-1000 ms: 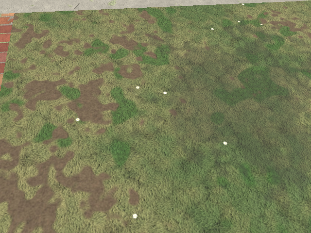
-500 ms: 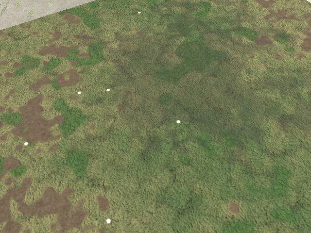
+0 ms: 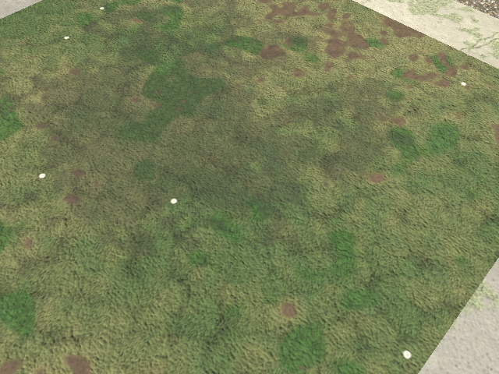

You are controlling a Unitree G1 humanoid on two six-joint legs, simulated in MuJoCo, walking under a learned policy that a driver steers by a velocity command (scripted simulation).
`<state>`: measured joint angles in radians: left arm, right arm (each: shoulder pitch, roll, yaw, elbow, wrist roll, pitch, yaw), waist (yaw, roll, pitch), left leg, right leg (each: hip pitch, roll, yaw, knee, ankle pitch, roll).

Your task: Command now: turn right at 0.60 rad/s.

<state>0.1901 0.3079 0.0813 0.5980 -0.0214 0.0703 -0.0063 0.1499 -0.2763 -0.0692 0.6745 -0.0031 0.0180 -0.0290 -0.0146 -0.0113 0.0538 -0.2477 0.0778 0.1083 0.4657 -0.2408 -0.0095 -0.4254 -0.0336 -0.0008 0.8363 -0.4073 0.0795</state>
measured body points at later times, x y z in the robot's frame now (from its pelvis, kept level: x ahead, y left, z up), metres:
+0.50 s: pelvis +0.08 -0.03 +0.00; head +0.09 -0.06 +0.45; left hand +0.23 +0.23 -0.09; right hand +0.21 -0.35 -0.08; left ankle +0.20 +0.08 -0.72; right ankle -0.01 -0.13 -0.74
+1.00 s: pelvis +0.29 -0.13 -0.02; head +0.32 -0.16 +0.43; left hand +0.62 -0.09 -0.09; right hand +0.11 -0.37 -0.14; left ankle +0.20 +0.07 -0.74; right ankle +0.36 -0.31 -0.72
